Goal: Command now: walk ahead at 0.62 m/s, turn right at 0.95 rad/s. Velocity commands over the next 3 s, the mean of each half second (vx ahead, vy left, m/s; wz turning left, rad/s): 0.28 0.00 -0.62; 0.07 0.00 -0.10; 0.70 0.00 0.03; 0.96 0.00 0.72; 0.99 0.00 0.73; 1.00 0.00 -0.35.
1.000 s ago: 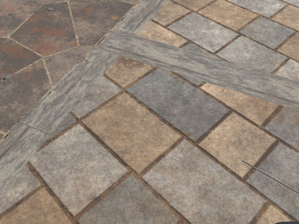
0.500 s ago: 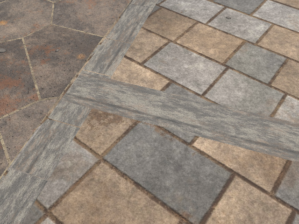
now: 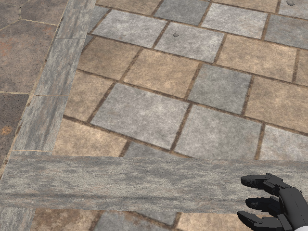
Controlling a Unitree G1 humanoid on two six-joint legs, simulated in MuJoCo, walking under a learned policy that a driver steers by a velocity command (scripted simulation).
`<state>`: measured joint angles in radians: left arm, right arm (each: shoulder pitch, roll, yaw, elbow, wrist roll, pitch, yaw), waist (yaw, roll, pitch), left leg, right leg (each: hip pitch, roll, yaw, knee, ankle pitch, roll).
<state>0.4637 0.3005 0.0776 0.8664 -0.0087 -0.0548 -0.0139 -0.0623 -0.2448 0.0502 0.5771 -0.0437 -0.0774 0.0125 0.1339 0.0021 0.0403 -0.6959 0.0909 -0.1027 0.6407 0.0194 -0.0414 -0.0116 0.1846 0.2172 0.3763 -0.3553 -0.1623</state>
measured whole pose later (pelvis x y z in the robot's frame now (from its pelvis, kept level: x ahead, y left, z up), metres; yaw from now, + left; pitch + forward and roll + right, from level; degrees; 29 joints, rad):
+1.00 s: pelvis +0.24 +0.03 +0.01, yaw -21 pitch -1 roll +0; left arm 0.27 0.23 0.03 0.83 0.03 0.02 0.00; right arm 0.26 -0.22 -0.02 0.81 -0.02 0.02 -0.01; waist 0.01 -0.01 -0.02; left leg -0.17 -0.02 0.02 0.48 -0.35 0.04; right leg -0.30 0.05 0.05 0.53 -0.33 -0.05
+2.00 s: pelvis +0.86 -0.14 +0.00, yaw +3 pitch +2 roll +0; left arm -0.04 0.24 -0.02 0.63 0.05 -0.08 -0.03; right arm 0.49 -0.28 -0.08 0.91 0.00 -0.07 0.01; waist -0.11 0.00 0.02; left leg 0.05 -0.19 -0.20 0.27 -0.33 0.17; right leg -0.75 -0.12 0.08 0.72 0.01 0.04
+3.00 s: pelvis +1.77 +0.11 -0.03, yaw +13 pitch -1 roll +2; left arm 0.12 0.29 0.02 0.77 0.01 -0.04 -0.06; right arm 0.44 -0.25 -0.02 0.93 -0.03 -0.08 -0.04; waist 0.01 -0.04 0.04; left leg 0.20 -0.06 0.26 0.64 -0.37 0.00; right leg -0.53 0.06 -0.16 0.64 -0.09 -0.20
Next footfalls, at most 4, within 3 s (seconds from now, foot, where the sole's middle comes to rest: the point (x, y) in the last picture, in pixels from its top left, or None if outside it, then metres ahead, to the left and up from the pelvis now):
0.08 left None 0.29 0.16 -0.77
0.48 right None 0.28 -0.09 -0.77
0.76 left None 0.29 0.13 -0.77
1.68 left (207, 168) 0.76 -0.10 -0.77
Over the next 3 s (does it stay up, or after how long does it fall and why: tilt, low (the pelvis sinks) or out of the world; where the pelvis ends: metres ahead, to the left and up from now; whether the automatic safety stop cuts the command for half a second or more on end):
stays up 1.77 0.11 -0.03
